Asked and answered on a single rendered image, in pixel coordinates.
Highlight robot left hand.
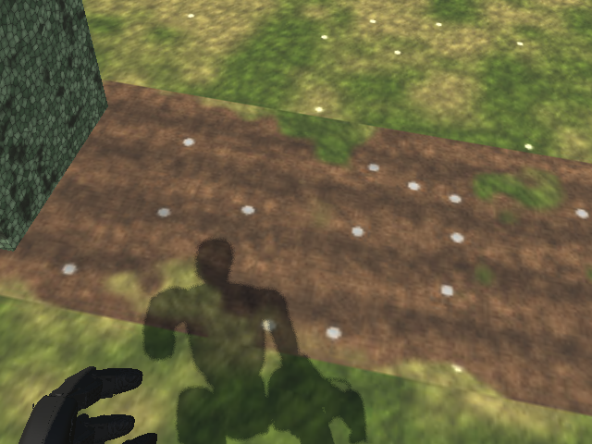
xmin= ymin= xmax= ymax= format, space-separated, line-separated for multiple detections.
xmin=18 ymin=366 xmax=157 ymax=444

